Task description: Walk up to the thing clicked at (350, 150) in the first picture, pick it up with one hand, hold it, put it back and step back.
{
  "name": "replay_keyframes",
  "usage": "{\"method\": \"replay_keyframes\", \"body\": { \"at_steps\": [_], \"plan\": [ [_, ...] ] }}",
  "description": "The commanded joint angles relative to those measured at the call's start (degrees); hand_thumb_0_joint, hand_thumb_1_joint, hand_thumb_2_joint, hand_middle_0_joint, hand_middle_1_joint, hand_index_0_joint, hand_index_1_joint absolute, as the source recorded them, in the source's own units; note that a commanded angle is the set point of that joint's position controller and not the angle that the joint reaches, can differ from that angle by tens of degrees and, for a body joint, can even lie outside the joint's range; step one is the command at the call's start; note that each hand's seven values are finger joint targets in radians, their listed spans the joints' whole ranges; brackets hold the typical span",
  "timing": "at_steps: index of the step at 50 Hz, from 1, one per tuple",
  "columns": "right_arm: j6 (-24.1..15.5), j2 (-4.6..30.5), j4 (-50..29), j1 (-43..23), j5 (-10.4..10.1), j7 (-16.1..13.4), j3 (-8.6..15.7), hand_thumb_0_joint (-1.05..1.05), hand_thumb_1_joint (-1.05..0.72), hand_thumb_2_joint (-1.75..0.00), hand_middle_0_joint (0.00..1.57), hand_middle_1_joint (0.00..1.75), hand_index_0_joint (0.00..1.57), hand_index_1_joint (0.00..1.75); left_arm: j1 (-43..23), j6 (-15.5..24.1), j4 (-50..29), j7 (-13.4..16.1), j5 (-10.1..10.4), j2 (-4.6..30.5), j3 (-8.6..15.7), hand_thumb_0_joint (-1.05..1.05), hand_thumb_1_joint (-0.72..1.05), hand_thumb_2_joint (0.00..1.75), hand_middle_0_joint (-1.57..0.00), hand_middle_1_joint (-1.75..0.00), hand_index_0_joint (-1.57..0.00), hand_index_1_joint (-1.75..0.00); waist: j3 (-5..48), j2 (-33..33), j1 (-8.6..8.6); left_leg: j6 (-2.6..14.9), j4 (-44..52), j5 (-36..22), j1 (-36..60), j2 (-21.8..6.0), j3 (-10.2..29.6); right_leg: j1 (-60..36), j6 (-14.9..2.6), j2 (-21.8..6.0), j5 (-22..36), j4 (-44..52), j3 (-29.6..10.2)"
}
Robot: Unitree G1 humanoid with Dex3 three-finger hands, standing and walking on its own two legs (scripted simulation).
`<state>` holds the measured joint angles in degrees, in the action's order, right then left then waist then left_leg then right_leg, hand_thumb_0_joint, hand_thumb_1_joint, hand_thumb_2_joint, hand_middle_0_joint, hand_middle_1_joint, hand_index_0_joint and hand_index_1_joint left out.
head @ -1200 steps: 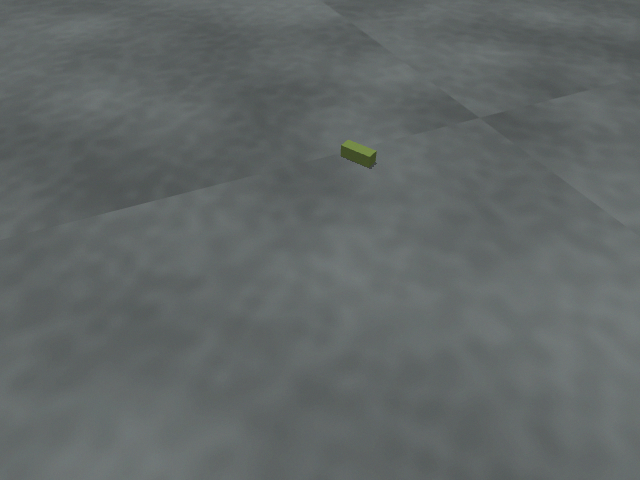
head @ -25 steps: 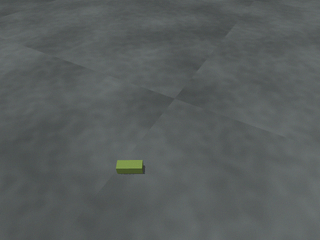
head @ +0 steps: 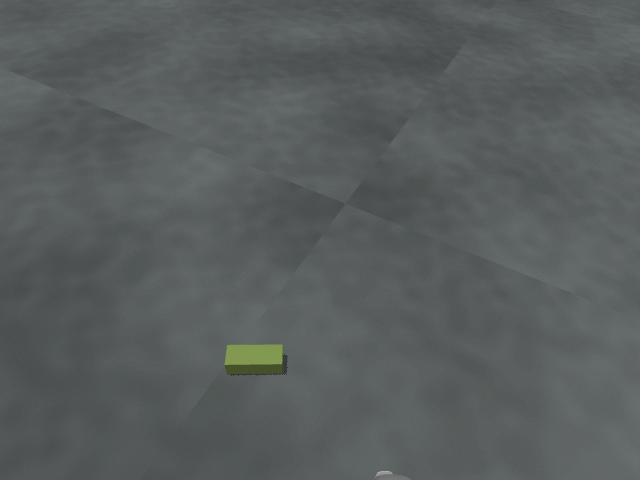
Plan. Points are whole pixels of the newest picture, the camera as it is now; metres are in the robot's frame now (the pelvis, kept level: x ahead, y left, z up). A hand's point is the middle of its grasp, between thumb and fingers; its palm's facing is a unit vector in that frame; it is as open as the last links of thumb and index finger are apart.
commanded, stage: walk up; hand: left
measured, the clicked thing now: (255, 359) +0.64 +0.19 -0.74
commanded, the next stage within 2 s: none
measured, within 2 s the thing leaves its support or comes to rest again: neither
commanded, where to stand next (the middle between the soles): +0.25 -0.05 m, yaw +0 degrees
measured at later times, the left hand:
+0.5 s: hand (192, 408) +0.27 +0.20 -0.14, palm faces -0.07 -0.93 -0.36, open 7.4 cm
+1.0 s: hand (183, 456) +0.21 +0.20 -0.17, palm faces -0.05 -0.92 -0.40, open 7.4 cm
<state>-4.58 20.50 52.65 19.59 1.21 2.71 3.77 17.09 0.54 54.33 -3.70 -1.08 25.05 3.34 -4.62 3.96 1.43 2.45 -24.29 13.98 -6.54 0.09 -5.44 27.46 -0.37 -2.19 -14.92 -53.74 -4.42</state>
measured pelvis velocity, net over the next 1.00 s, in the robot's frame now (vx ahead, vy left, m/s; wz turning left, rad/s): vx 0.16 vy -0.07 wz -0.04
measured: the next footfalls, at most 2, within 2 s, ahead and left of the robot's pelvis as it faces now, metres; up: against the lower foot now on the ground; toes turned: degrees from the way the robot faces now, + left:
right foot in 0.22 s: +0.22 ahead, -0.16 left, +0.00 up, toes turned -5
left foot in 0.60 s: +0.25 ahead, +0.07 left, +0.00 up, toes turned -2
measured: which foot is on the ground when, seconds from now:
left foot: down 0.00-0.26, up 0.28-0.58, down 0.60-1.00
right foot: up 0.00-0.20, down 0.22-0.64, up 0.66-0.88, down 0.90-1.00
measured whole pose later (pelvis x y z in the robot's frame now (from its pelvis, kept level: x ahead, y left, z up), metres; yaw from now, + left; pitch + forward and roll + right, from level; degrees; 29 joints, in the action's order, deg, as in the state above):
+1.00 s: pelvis +0.16 -0.07 -0.02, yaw -2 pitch -3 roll -1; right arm 2.0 22.2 50.9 6.2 0.7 0.7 2.2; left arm 13.6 0.3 56.0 0.2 -1.5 21.5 1.5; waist -5.8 -2.5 -1.3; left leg 0.3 -42.8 19.9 -25.5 -2.1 1.7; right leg 12.3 0.5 0.4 -23.1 -38.5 -0.2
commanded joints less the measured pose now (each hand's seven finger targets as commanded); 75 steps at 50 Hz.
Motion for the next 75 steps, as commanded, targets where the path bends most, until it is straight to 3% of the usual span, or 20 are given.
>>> {"method": "replay_keyframes", "body": {
  "at_steps": [1, 8, 10, 11, 13, 15, 20, 27, 30, 31, 33, 37, 45, 47, 48, 51, 56, 59, 63, 75],
  "plan": [
    [-1.92, 17.43, -5.73, 1.03, -0.64, -1.59, 4.54, 0.00, -0.90, -0.90, 0.20, 0.30, 0.20, 0.30, -3.03, 1.41, -6.05, -0.02, -0.06, 8.83, 2.64, 0.00, 0.90, 0.90, -0.20, -0.30, -0.20, -0.30, -3.41, -10.64, 0.76, 8.37, 12.77, -3.95, 0.60, -14.77, 10.67, 5.03, 0.60, -2.77, 4.29, 8.02, 0.80],
    [-0.92, 17.18, -8.00, 2.36, -0.34, -1.74, 4.18, 0.00, -0.90, -0.90, 0.20, 0.30, 0.20, 0.30, -7.21, 2.41, -8.59, -0.72, -0.17, 6.87, 2.75, 0.00, 0.90, 0.90, -0.20, -0.30, -0.20, -0.30, 0.10, -9.76, 1.29, 7.65, 2.87, -19.04, 0.97, -13.77, 7.01, -5.67, -2.15, -0.33, 4.54, 20.31, 7.74],
    [-0.53, 16.76, -9.03, 2.24, -0.71, -2.02, 3.87, 0.00, -0.90, -0.90, 0.20, 0.30, 0.20, 0.30, -0.42, 2.88, -7.26, -0.06, -0.02, 7.57, 3.69, 0.00, 0.90, 0.90, -0.20, -0.30, -0.20, -0.30, 4.49, -6.27, -2.74, 6.03, -8.05, -24.69, -0.09, -13.04, 6.38, -16.46, -3.55, 0.74, 4.77, 25.29, 7.48],
    [-0.50, 13.94, -9.28, 4.22, -0.99, -2.04, 2.76, 0.00, -0.90, -0.90, 0.20, 0.30, 0.20, 0.30, 4.32, 3.47, -5.94, 0.51, -0.19, 10.01, 4.69, 0.00, 0.90, 0.90, -0.20, -0.30, -0.20, -0.30, 8.78, 0.38, -4.79, 4.24, -19.59, -22.46, -2.56, -9.33, 3.82, -24.96, -4.73, 0.49, 4.52, 27.84, 6.08],
    [-0.41, 11.25, -10.33, 6.10, -1.67, -2.51, 1.33, 0.00, -0.90, -0.90, 0.20, 0.30, 0.20, 0.30, 8.52, 3.53, -6.78, 1.36, 0.25, 16.42, 6.25, 0.00, 0.90, 0.90, -0.20, -0.30, -0.20, -0.30, 10.17, 15.03, -6.46, -0.37, -40.76, 15.19, -25.67, 3.19, 0.64, -37.04, -14.79, -19.80, 6.48, 35.29, -27.79],
    [-0.26, 15.98, -8.59, 2.26, -0.91, -3.27, 2.54, 0.00, -0.90, -0.90, 0.20, 0.30, 0.20, 0.30, 5.61, 2.77, -7.90, 1.76, 1.65, 14.48, 5.81, 0.00, 0.90, 0.90, -0.20, -0.30, -0.20, -0.30, 3.96, 6.23, -6.00, -0.50, -45.44, 17.79, -25.90, -1.51, 7.45, -26.99, -18.32, -20.78, 10.61, 35.88, -25.02],
    [0.97, 11.77, -6.70, 5.40, -1.37, -2.36, 1.65, 0.00, -0.90, -0.90, 0.20, 0.30, 0.20, 0.30, -1.93, 3.05, -10.67, 2.81, 1.14, 9.81, 3.58, 0.00, 0.90, 0.90, -0.20, -0.30, -0.20, -0.30, 0.78, 3.59, -1.25, -1.70, -38.25, 7.60, -16.75, -1.37, 6.94, -12.38, -13.06, -9.59, 28.10, 33.07, -1.10],
    [0.93, 10.08, -5.76, 0.42, -1.09, -3.86, 1.17, 0.00, -0.90, -0.90, 0.20, 0.30, 0.20, 0.30, -4.19, 1.23, -11.53, 3.85, 0.92, 9.61, 2.31, 0.00, 0.90, 0.90, -0.20, -0.30, -0.20, -0.30, 5.54, 3.77, -2.19, -2.73, -12.82, -3.91, -10.23, -0.52, 2.55, -15.44, -11.00, -9.86, 37.53, 21.09, 1.60],
    [0.91, 14.50, -5.05, 0.74, -0.16, -4.39, 2.65, 0.00, -0.90, -0.90, 0.20, 0.30, 0.20, 0.30, -5.96, -0.36, -11.79, 4.05, 2.04, 7.99, 1.21, 0.00, 0.90, 0.90, -0.20, -0.30, -0.20, -0.30, 6.54, -5.64, -0.13, 0.34, -4.35, -22.13, -1.79, -5.32, 10.20, -6.06, -5.83, -5.79, 15.96, 12.78, 2.53],
    [0.98, 18.66, -6.50, -1.32, 0.23, -4.47, 3.43, 0.00, -0.90, -0.90, 0.20, 0.30, 0.20, 0.30, -4.06, -0.86, -11.56, 4.09, 2.89, 6.32, 0.90, 0.00, 0.90, 0.90, -0.20, -0.30, -0.20, -0.30, 8.14, -13.18, -1.22, 5.67, 0.04, -26.73, -2.05, -16.39, 24.67, -3.75, -2.24, 1.00, 0.84, 5.43, 5.16],
    [1.21, 19.91, -7.44, -5.77, -0.40, -4.60, 3.25, 0.00, -0.90, -0.90, 0.20, 0.30, 0.20, 0.30, -1.24, -2.69, -8.81, 5.01, 2.84, 8.21, 1.34, 0.00, 0.90, 0.90, -0.20, -0.30, -0.20, -0.30, 8.66, -15.95, -1.62, 15.21, 2.61, -21.34, -7.08, -23.70, 34.41, -7.30, -1.36, 2.23, -21.96, -7.37, -0.44],
    [1.87, 16.60, -7.59, -9.07, -0.49, -4.87, 2.29, 0.00, -0.90, -0.90, 0.20, 0.30, 0.20, 0.30, -2.50, -2.58, -6.16, 4.34, 2.01, 8.76, 2.10, 0.00, 0.90, 0.90, -0.20, -0.30, -0.20, -0.30, 8.82, -13.82, -2.24, 9.55, -0.83, -19.89, -7.34, -14.79, 19.52, -5.44, -1.63, 3.03, -17.87, -8.45, -1.50],
    [5.12, 14.34, -7.09, -13.75, -0.30, -2.84, 1.37, 0.00, -0.90, -0.90, 0.20, 0.30, 0.20, 0.30, 2.27, 0.86, -0.12, 5.18, 0.46, 7.50, 1.88, 0.00, 0.90, 0.90, -0.20, -0.30, -0.20, -0.30, 8.50, -12.74, -3.93, 5.31, -10.34, -5.85, -10.93, -9.99, 13.14, -17.86, -0.49, 2.51, -1.74, 28.82, 5.13],
    [5.28, 9.46, -7.17, -13.18, -1.31, -2.31, -0.10, 0.00, -0.90, -0.90, 0.20, 0.30, 0.20, 0.30, -2.18, 2.20, -2.06, 5.51, -1.07, 12.59, 2.59, 0.00, 0.90, 0.90, -0.20, -0.30, -0.20, -0.30, 3.80, 0.92, -1.85, -0.67, -16.97, 2.62, -21.16, -3.00, 9.04, -15.35, -5.99, -12.84, -5.07, 35.86, -19.62],
    [5.57, 12.34, -6.66, -15.48, -1.01, -2.98, 1.21, 0.00, -0.90, -0.90, 0.20, 0.30, 0.20, 0.30, -7.94, 2.03, -3.22, 5.53, -0.94, 18.19, 3.17, 0.00, 0.90, 0.90, -0.20, -0.30, -0.20, -0.30, 1.45, 5.73, -1.92, -1.28, -22.43, 15.77, -16.14, -1.40, 10.22, -4.37, -12.03, -18.89, -1.07, 35.20, -22.65],
    [5.09, 12.71, -3.67, -14.97, -1.35, -2.00, 1.62, 0.00, -0.90, -0.90, 0.20, 0.30, 0.20, 0.30, -12.58, 2.56, -4.15, 5.31, -0.41, 11.98, 1.87, 0.00, 0.90, 0.90, -0.20, -0.30, -0.20, -0.30, -1.69, 2.20, 0.30, -1.12, -19.50, 8.97, -10.86, -1.51, 8.94, -3.71, -8.49, -11.37, 7.82, 31.21, -7.39],
    [3.66, 12.54, -1.16, -12.48, -0.47, -2.28, 1.14, 0.00, -0.90, -0.90, 0.20, 0.30, 0.20, 0.30, -8.82, 2.39, -2.96, 4.76, 0.26, 9.96, 1.04, 0.00, 0.90, 0.90, -0.20, -0.30, -0.20, -0.30, 6.50, 1.52, -0.88, 1.36, -4.70, -13.95, 0.41, -4.91, 11.66, -9.57, -2.54, -5.49, 11.69, 22.39, -1.07],
    [3.55, 13.81, -0.32, -16.86, -0.80, -1.74, 1.11, 0.00, -0.90, -0.90, 0.20, 0.30, 0.20, 0.30, -6.82, 1.96, -0.09, 4.83, 0.45, 8.59, 0.39, 0.00, 0.90, 0.90, -0.20, -0.30, -0.20, -0.30, 6.17, -3.72, -3.21, 2.63, -0.61, 1.03, -7.12, -8.64, 18.05, -14.24, -1.82, -2.43, -8.50, 27.93, 0.87],
    [3.79, 13.01, 2.14, -16.00, -0.46, -1.40, 0.04, 0.00, -0.90, -0.90, 0.20, 0.30, 0.20, 0.30, -10.01, 2.19, 0.14, 4.28, 0.33, 9.80, 0.41, 0.00, 0.90, 0.90, -0.20, -0.30, -0.20, -0.30, 3.19, -5.45, -1.96, -0.18, 2.60, 9.51, -8.86, -4.84, 14.92, -13.16, -3.12, -4.22, -12.24, 31.46, -1.92],
    [2.95, 12.06, 6.08, -15.87, -0.62, -1.60, -0.87, 0.00, -0.90, -0.90, 0.20, 0.30, 0.20, 0.30, -11.82, 2.65, 4.05, 4.14, 0.26, 8.70, 0.20, 0.00, 0.90, 0.90, -0.20, -0.30, -0.20, -0.30, 6.29, -6.56, -1.92, -0.68, 4.65, -3.30, -6.06, -6.14, 14.50, -20.32, -1.92, -4.06, 1.83, 35.44, 0.87]
  ]
}}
